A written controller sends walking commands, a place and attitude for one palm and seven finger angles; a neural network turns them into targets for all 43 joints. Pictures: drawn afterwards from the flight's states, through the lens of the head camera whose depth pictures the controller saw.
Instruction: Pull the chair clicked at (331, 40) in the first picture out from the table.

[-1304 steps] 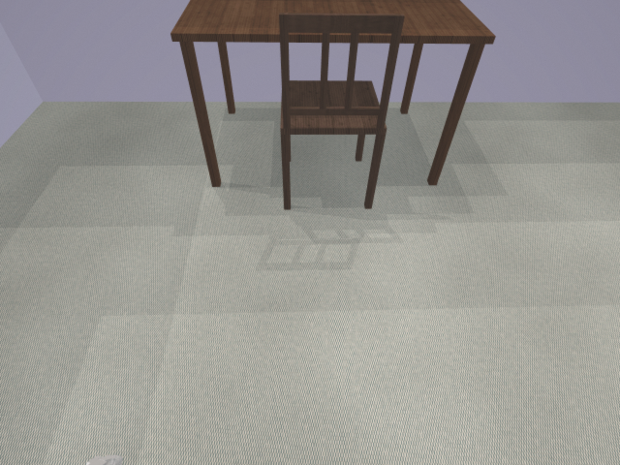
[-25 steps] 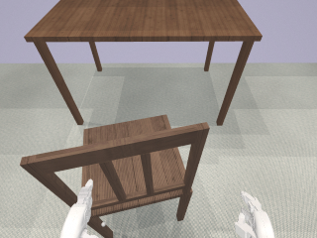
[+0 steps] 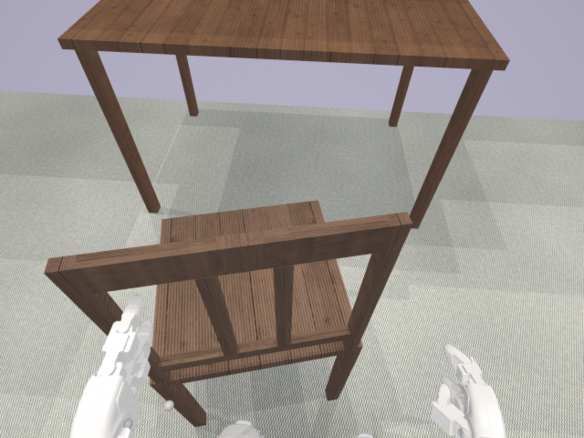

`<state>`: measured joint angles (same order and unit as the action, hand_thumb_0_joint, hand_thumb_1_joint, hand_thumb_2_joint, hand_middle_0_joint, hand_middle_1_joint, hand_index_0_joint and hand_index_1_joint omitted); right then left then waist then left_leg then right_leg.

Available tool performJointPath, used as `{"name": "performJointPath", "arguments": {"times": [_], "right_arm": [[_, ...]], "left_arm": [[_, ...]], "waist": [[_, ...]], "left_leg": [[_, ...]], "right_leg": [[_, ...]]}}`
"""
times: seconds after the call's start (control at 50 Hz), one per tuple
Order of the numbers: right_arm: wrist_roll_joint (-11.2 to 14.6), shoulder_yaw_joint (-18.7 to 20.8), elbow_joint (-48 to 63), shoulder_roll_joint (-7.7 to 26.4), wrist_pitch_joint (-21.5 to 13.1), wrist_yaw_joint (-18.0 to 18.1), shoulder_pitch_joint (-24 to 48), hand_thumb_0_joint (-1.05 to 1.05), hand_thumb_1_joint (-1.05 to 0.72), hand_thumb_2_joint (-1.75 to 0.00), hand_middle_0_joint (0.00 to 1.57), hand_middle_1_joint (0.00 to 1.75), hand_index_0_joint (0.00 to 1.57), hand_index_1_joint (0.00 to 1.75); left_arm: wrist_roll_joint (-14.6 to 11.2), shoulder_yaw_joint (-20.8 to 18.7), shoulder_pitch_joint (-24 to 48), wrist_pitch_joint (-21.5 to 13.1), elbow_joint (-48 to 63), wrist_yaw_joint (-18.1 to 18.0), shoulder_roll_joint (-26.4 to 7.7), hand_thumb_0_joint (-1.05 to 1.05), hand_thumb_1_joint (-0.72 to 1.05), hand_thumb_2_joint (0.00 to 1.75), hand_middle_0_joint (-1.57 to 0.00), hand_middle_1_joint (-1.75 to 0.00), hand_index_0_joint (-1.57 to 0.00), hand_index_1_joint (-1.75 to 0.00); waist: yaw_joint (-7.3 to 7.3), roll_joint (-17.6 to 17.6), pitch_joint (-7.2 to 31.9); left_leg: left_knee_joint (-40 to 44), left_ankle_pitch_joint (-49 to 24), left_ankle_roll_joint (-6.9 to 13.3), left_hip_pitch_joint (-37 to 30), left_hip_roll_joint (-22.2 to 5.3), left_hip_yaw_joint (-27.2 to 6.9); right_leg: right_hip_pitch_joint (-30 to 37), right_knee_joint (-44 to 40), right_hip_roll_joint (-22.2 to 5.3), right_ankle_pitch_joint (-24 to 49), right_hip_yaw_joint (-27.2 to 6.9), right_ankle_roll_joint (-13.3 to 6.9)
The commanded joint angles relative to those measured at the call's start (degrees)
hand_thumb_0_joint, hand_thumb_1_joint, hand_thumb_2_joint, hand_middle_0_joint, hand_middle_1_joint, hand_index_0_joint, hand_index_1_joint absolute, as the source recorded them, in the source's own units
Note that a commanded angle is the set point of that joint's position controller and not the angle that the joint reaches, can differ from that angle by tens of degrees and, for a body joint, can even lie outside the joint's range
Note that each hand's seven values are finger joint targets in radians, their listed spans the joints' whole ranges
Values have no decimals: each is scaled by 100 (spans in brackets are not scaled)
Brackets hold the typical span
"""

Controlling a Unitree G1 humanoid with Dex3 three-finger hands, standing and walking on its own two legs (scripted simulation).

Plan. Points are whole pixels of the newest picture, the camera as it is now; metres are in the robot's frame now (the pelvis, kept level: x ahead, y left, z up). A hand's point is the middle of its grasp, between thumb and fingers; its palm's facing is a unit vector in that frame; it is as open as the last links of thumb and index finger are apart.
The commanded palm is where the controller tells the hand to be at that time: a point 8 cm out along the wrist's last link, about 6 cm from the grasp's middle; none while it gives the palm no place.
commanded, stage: draw the hand back to the body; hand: left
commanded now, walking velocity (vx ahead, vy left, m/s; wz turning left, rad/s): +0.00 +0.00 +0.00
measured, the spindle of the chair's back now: (220, 318) +0.30 +0.13 -0.03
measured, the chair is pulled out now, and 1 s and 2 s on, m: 0.57 0.56 0.56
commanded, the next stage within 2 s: step back with the hand held close in 1.38 s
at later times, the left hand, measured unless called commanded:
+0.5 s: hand (112, 398) +0.15 +0.19 +0.10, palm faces +0.04 -0.92 -0.40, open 15.0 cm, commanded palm +0.14 +0.26 +0.16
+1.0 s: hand out of the picture +0.22 +0.24 +0.25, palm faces +0.53 -0.74 -0.42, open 8.9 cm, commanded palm +0.17 +0.28 +0.25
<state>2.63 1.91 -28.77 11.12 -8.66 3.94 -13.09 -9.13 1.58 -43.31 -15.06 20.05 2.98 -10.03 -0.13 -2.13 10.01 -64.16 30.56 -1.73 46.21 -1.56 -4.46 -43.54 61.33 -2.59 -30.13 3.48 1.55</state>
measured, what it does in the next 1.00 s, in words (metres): rises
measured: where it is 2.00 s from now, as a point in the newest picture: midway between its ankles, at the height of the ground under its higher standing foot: outside the picture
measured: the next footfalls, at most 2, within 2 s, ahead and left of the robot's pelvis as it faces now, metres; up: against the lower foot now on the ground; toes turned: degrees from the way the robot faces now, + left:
none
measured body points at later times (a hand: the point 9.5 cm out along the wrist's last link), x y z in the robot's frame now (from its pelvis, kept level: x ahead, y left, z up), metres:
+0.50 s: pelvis +0.01 +0.00 +0.04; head +0.01 -0.02 +0.49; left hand +0.15 +0.24 +0.12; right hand +0.20 -0.23 -0.03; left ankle +0.01 +0.13 -0.66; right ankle +0.00 -0.14 -0.66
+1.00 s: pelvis +0.03 -0.02 +0.07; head +0.01 -0.06 +0.52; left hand +0.19 +0.28 +0.27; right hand +0.24 -0.23 -0.01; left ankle +0.01 +0.13 -0.66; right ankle +0.00 -0.14 -0.66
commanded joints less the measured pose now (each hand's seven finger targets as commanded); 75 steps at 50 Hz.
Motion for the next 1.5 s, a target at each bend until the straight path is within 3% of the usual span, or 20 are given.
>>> {"name": "performJointPath", "arguments": {"times": [0.0,0.06,0.1,0.14,0.18,0.28,0.3,0.32,0.36,0.44,0.6,0.82,0.92,0.98,1.02,1.08,1.14,1.2,1.32,1.48], "right_arm": [[40,295,822,600,-278,-144,669,0,-90,-90,20,30,20,30],[135,240,1140,664,-145,-73,717,0,-90,-90,20,30,20,30],[163,214,1089,620,-123,36,720,0,-90,-90,20,30,20,30],[187,151,1011,559,-160,87,661,0,-90,-90,20,30,20,30],[192,123,946,577,-230,122,662,0,-90,-90,20,30,20,30],[186,49,709,527,-551,171,596,0,-90,-90,20,30,20,30],[70,-1,882,577,-347,325,686,0,-90,-90,20,30,20,30],[64,-154,1139,479,-319,382,678,0,-90,-90,20,30,20,30],[22,-171,957,481,-237,466,648,0,-90,-90,20,30,20,30],[-39,-215,834,555,-170,556,688,0,-90,-90,20,30,20,30],[-57,-276,491,647,-408,528,784,0,-90,-90,20,30,20,30],[-125,-244,139,719,-672,378,1002,0,-90,-90,20,30,20,30],[-147,-127,23,695,-436,231,1105,0,-90,-90,20,30,20,30],[-151,-61,45,726,-257,161,1173,0,-90,-90,20,30,20,30],[-134,-41,53,692,-145,114,1202,0,-90,-90,20,30,20,30],[-120,4,160,710,-74,101,1272,0,-90,-90,20,30,20,30],[-123,-13,175,678,-133,142,1268,0,-90,-90,20,30,20,30],[-132,-4,106,701,-201,189,1238,0,-90,-90,20,30,20,30],[-117,28,26,738,-174,196,1189,0,-90,-90,20,30,20,30],[-150,-20,96,755,-208,137,1239,0,-90,-90,20,30,20,30]], "left_arm": [[-107,-492,-218,-1203,896,422,-550,0,-55,20,0,0,0,0],[-359,-741,-35,-798,1596,569,-791,0,-55,20,0,0,0,0],[-509,-1220,21,-614,1848,464,-1126,0,-55,20,0,0,0,0],[-616,-1150,46,-511,1849,426,-935,0,-55,20,0,0,0,0],[-717,-1260,153,-462,1855,412,-952,0,-55,20,0,0,0,0],[-820,-1603,448,-626,2196,310,-1217,0,-37,29,-2,-4,-2,-4],[296,-2120,-110,334,1875,-516,-2620,0,-33,31,-3,-5,-3,-5],[338,-1537,82,695,2725,-778,-1817,0,-30,32,-4,-5,-4,-5],[487,-1532,115,1150,2527,-1132,-1741,0,-22,36,-4,-7,-4,-7],[546,-1751,414,1478,2329,-1362,-1902,0,-8,43,-7,-10,-7,-10],[586,-2198,1288,1434,2329,-1518,-2247,0,21,57,-10,-16,-10,-16],[624,-2587,2192,1179,2233,-1506,-2334,0,61,76,-16,-24,-16,-24],[565,-2651,1951,1068,1061,-1314,-1865,0,79,85,-19,-28,-19,-28],[517,-2893,2012,942,896,-1224,-2014,0,90,90,-20,-30,-20,-30],[496,-2734,1730,927,679,-1130,-1779,0,90,90,-20,-30,-20,-30],[477,-2863,1808,843,1070,-1097,-2027,0,90,90,-20,-30,-20,-30],[504,-3040,1902,755,1538,-1161,-2257,0,90,90,-20,-30,-20,-30],[534,-3200,2044,744,1703,-1231,-2462,0,90,90,-20,-30,-20,-30],[558,-2850,1979,808,1397,-1224,-2023,0,90,90,-20,-30,-20,-30],[579,-2659,2168,812,1629,-1205,-1944,0,90,90,-20,-30,-20,-30]], "waist": [[47,-62,476],[47,-82,779],[-16,-102,853],[56,-125,664],[66,3,463],[-10,-415,454],[-485,-527,769],[-207,-790,460],[-178,-859,63],[-167,-362,-202],[-215,-482,-462],[-249,-447,-591],[-295,173,-1014],[-332,413,-917],[-338,330,-985],[-357,304,-726],[-385,-193,-522],[-361,-171,-469],[-289,-108,-721],[-302,-68,-681]], "left_leg": [[772,-1256,233,-274,152,234],[1039,-987,282,-585,162,259],[1135,-1069,293,-736,154,245],[1241,-1183,290,-872,143,235],[1357,-1172,275,-929,121,177],[1635,-1478,234,-1361,111,182],[1997,-1312,179,-1644,-115,151],[2180,-1300,182,-1791,-26,209],[2303,-1406,171,-1987,-66,208],[2640,-1628,176,-2403,-67,226],[3203,-2001,170,-3200,-12,284],[3584,-2515,222,-3927,16,365],[3738,-2668,243,-3885,-42,429],[3798,-2776,291,-3891,-61,473],[3812,-2845,288,-3855,-63,507],[3842,-2843,315,-3991,-76,546],[3896,-2976,288,-4127,-64,554],[3916,-3041,270,-4166,-70,546],[3993,-3005,257,-4186,-104,543],[4129,-2936,249,-4157,-112,468]], "right_leg": [[131,-675,255,840,137,-254],[565,-974,218,628,73,-203],[779,-1114,244,649,67,-216],[788,-1243,247,793,130,-193],[812,-1359,273,736,182,-187],[1084,-1587,264,997,173,-220],[1636,-1871,80,887,-195,-381],[1699,-1985,16,1022,-73,-334],[1794,-2124,38,1142,26,-335],[2241,-2475,66,1460,59,-292],[2934,-3110,20,1964,2,-291],[3372,-3498,-36,2652,-81,-225],[3457,-3658,-31,2955,-73,-178],[3630,-3701,-47,3191,-76,-148],[3667,-3735,-50,3327,-97,-152],[3751,-3804,-73,3331,-133,-125],[3858,-3778,-67,3383,-141,-175],[3908,-3804,-59,3424,-130,-188],[3753,-3873,-22,3234,-84,-184],[3776,-3848,-13,2993,-47,-207]]}}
